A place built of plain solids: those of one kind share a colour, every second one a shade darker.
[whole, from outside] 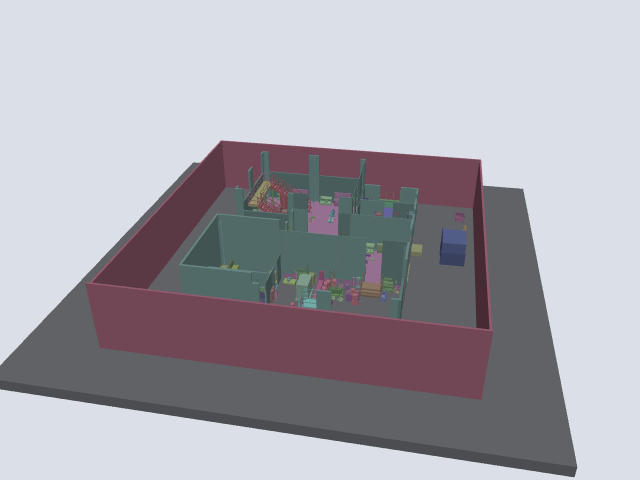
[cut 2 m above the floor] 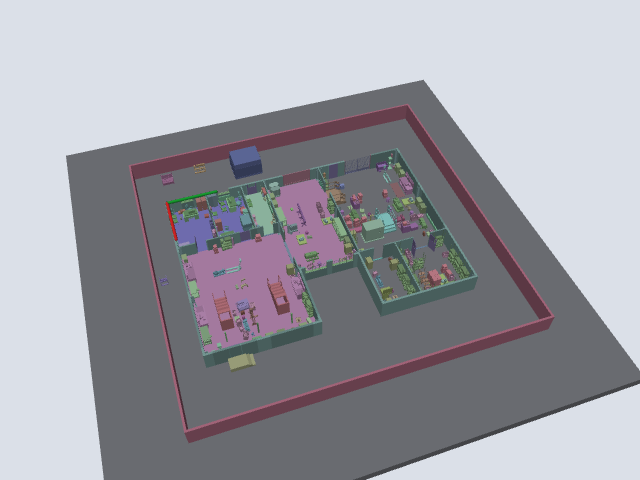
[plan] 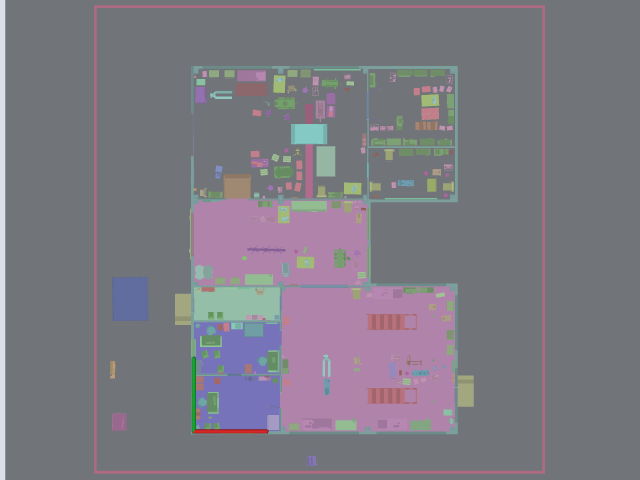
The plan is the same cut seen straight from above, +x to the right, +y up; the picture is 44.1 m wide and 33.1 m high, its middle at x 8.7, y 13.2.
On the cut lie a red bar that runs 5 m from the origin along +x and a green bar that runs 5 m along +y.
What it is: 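A firm's repair and maintenance workshop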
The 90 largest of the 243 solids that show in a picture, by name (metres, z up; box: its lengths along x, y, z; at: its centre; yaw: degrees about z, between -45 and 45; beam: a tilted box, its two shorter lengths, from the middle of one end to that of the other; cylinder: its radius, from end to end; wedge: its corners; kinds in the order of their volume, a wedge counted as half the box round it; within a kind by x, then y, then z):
{
 "yard_bound_1": {"box": [0.2, 32.31, 6.24], "at": [-6.79, 13.24, 3.07]},
 "yard_bound_2": {"box": [31.11, 0.2, 6.24], "at": [8.67, -2.81, 3.07]},
 "yard_bound_3": {"box": [31.11, 0.2, 6.54], "at": [8.67, 29.3, 3.22]},
 "yard_bound_4": {"box": [0.2, 32.31, 6.24], "at": [24.12, 13.24, 3.07]},
 "raised_floor_hall_1": {"box": [12.13, 6.13, 0.56], "at": [6.0, 13.0, 0.23]},
 "raised_floor_hall_2": {"box": [12.13, 10.13, 0.56], "at": [12.0, 5.0, 0.23]},
 "wall_1": {"box": [0.2, 1.56, 3.26], "at": [-0.1, 0.57, 1.58]},
 "wall_2": {"box": [0.2, 1.21, 1.66], "at": [-0.1, 1.95, 0.78]},
 "wall_3": {"box": [0.2, 1.26, 3.26], "at": [-0.1, 6.97, 1.58]},
 "wall_4": {"box": [0.2, 2.4, 3.26], "at": [-0.1, 8.8, 1.58]},
 "wall_5": {"box": [0.2, 2.11, 4.56], "at": [-0.1, 11.05, 2.23]},
 "wall_6": {"box": [0.2, 0.91, 4.56], "at": [-0.1, 15.55, 2.23]},
 "wall_7": {"box": [0.2, 3.01, 5.35], "at": [-0.1, 17.5, 2.62]},
 "wall_8": {"box": [0.2, 3.21, 5.35], "at": [-0.1, 23.6, 2.62]},
 "wall_9": {"box": [0.81, 0.2, 5.35], "at": [0.2, 25.1, 2.62]},
 "wall_10": {"box": [2.01, 0.2, 3.26], "at": [0.8, -0.1, 1.58]},
 "wall_11": {"box": [2.25, 0.06, 4.56], "at": [1.12, 15.97, 2.23]},
 "wall_12": {"box": [2.25, 0.06, 5.35], "at": [1.12, 16.03, 2.62]},
 "wall_13": {"box": [2.33, 0.06, 3.26], "at": [1.16, 3.93, 1.58]},
 "wall_14": {"box": [6.0, 0.06, 3.26], "at": [3.0, 7.57, 1.58]},
 "wall_15": {"box": [6.0, 0.06, 3.26], "at": [3.0, 7.63, 1.58]},
 "wall_16": {"box": [6.0, 0.06, 3.26], "at": [3.0, 9.97, 1.58]},
 "wall_17": {"box": [4.81, 0.2, 2.45], "at": [3.0, 25.1, 1.18]},
 "wall_18": {"box": [6.06, 0.06, 4.56], "at": [3.03, 10.03, 2.23]},
 "wall_19": {"box": [2.73, 0.06, 3.26], "at": [4.64, 3.87, 1.58]},
 "wall_20": {"box": [2.73, 0.06, 3.26], "at": [4.64, 3.93, 1.58]},
 "wall_21": {"box": [1.81, 0.2, 3.26], "at": [5.1, -0.1, 1.58]},
 "wall_22": {"box": [1.21, 0.2, 5.35], "at": [6.0, 25.1, 2.62]},
 "wall_23": {"box": [0.06, 1.6, 6.36], "at": [6.03, 0.8, 3.13]},
 "wall_24": {"box": [0.06, 1.26, 6.36], "at": [6.03, 3.33, 3.13]},
 "wall_25": {"box": [0.06, 2.06, 6.36], "at": [6.03, 4.87, 3.13]},
 "wall_26": {"box": [0.61, 0.2, 6.36], "at": [6.3, -0.1, 3.13]},
 "wall_27": {"box": [1.46, 0.06, 4.56], "at": [6.67, 10.03, 2.23]},
 "wall_28": {"box": [1.4, 0.06, 6.36], "at": [6.7, 9.97, 3.13]},
 "wall_29": {"box": [8.25, 0.06, 4.56], "at": [7.88, 15.97, 2.23]},
 "wall_30": {"box": [8.25, 0.06, 5.35], "at": [7.88, 16.03, 2.62]},
 "wall_31": {"box": [4.81, 0.2, 3.89], "at": [9.0, -0.1, 1.9]},
 "wall_32": {"box": [4.81, 0.2, 2.45], "at": [9.0, 25.1, 1.18]},
 "wall_33": {"box": [1.4, 0.06, 4.56], "at": [11.3, 10.03, 2.23]},
 "wall_34": {"box": [1.46, 0.06, 6.36], "at": [11.33, 9.97, 3.13]},
 "wall_35": {"box": [0.61, 0.2, 5.35], "at": [11.7, 25.1, 2.62]},
 "wall_36": {"box": [1.21, 0.2, 6.36], "at": [12.0, -0.1, 3.13]},
 "wall_37": {"box": [0.2, 0.61, 4.56], "at": [12.1, 10.3, 2.23]},
 "wall_38": {"box": [0.2, 2.16, 1.16], "at": [12.1, 11.68, 0.53]},
 "wall_39": {"box": [0.2, 0.51, 4.56], "at": [12.1, 13.0, 2.23]},
 "wall_40": {"box": [0.2, 2.16, 1.16], "at": [12.1, 14.32, 0.53]},
 "wall_41": {"box": [0.2, 0.61, 4.56], "at": [12.1, 15.7, 2.23]},
 "wall_42": {"box": [0.61, 0.2, 6.36], "at": [12.3, 10.1, 3.13]},
 "wall_43": {"box": [4.81, 0.2, 3.89], "at": [15.0, -0.1, 1.9]},
 "wall_44": {"box": [4.81, 0.2, 3.89], "at": [15.0, 10.1, 1.9]},
 "wall_45": {"box": [6.0, 0.06, 2.75], "at": [15.0, 19.57, 1.32]},
 "wall_46": {"box": [6.0, 0.06, 2.75], "at": [15.0, 19.63, 1.32]},
 "wall_47": {"box": [6.2, 0.2, 6.36], "at": [15.1, 15.9, 3.13]},
 "wall_48": {"box": [6.2, 0.2, 6.36], "at": [15.1, 25.1, 3.13]},
 "wall_49": {"box": [0.81, 0.2, 6.36], "at": [17.8, -0.1, 3.13]},
 "wall_50": {"box": [0.81, 0.2, 6.36], "at": [17.8, 10.1, 3.13]},
 "wall_51": {"box": [0.2, 0.81, 6.36], "at": [18.1, 0.2, 3.13]},
 "wall_52": {"box": [0.2, 3.81, 3.89], "at": [18.1, 2.5, 1.9]},
 "wall_53": {"box": [0.2, 1.21, 6.36], "at": [18.1, 5.0, 3.13]},
 "wall_54": {"box": [0.2, 3.81, 3.89], "at": [18.1, 7.5, 1.9]},
 "wall_55": {"box": [0.2, 0.81, 6.36], "at": [18.1, 9.8, 3.13]},
 "wall_56": {"box": [0.2, 3.8, 6.36], "at": [18.1, 17.7, 3.13]},
 "wall_57": {"box": [0.2, 5.6, 6.36], "at": [18.1, 22.4, 3.13]},
 "raised_floor_office_1": {"box": [6.13, 4.03, 0.56], "at": [3.0, 1.95, 0.23]},
 "raised_floor_office_2": {"box": [6.13, 3.83, 0.56], "at": [3.0, 5.75, 0.23]},
 "beyond_container_1": {"box": [2.32, 2.93, 2.59], "at": [-4.39, 9.15, 1.24], "yaw": 0.9},
 "raised_floor_lobby_1": {"box": [6.13, 2.53, 0.56], "at": [3.0, 8.8, 0.23]},
 "screw_compressor_1": {"box": [1.3, 2.1, 0.15], "at": [9.1, 18.62, 0.03]},
 "screw_compressor_2": {"box": [1.1, 1.9, 1.55], "at": [9.1, 18.62, 0.97]},
 "yard_step_1": {"box": [1.1, 1.6, 0.5], "at": [-0.75, 8.7, 0.24]},
 "yard_step_2": {"box": [1.1, 1.6, 0.5], "at": [18.75, 2.5, 0.24]},
 "wheelie_bin_1": {"box": [0.51, 0.62, 1.12], "at": [8.82, 16.57, 0.51]},
 "wheelie_bin_2": {"box": [0.51, 0.62, 1.12], "at": [10.62, 15.43, 1.02]},
 "wheelie_bin_3": {"box": [0.51, 0.62, 1.12], "at": [11.22, 9.43, 1.02]},
 "wheelie_bin_4": {"box": [0.51, 0.62, 1.12], "at": [13.47, 19.02, 0.51]},
 "wheelie_bin_5": {"box": [0.62, 0.51, 1.12], "at": [17.48, 16.87, 0.51]},
 "plan_chest_1": {"box": [1.27, 0.85, 1.01], "at": [4.14, 7.0, 0.96]},
 "plan_chest_2": {"box": [1.37, 0.95, 0.42], "at": [4.14, 7.01, 1.24]},
 "raised_floor_steel_grating_1": {"box": [1.1, 6.2, 0.2], "at": [17.03, 5.0, 3.38]},
 "filing_tall_1": {"box": [0.62, 0.47, 1.37], "at": [0.36, 3.06, 1.15]},
 "filing_tall_2": {"box": [0.62, 0.47, 1.37], "at": [0.36, 3.58, 1.15]},
 "filing_tall_3": {"box": [0.47, 0.62, 1.37], "at": [3.75, 4.32, 1.15]},
 "door_landing_1": {"box": [1.9, 1.1, 0.56], "at": [3.0, 16.61, 0.23]},
 "stile_1": {"box": [1.4, 1.4, 0.56], "at": [7.95, 20.5, 0.23]},
 "crate_1": {"box": [1.2, 0.6, 0.8], "at": [4.55, 18.5, 0.35], "yaw": 1.2},
 "crate_2": {"box": [0.6, 0.8, 0.95], "at": [9.45, 22.05, 0.42], "yaw": -1.9},
 "cupboard_steel_1": {"box": [0.45, 0.92, 1.88], "at": [0.28, 4.47, 1.4]},
 "plan_chest_small_1": {"box": [0.75, 1.04, 0.99], "at": [5.5, 0.61, 0.95]},
 "roller_shutter_1": {"box": [0.06, 2.86, 3.25], "at": [-0.12, 13.6, 2.08]},
 "floor_pipes_1": {"box": [0.49, 3.75, 0.3], "at": [7.95, 17.95, 0.1]}
}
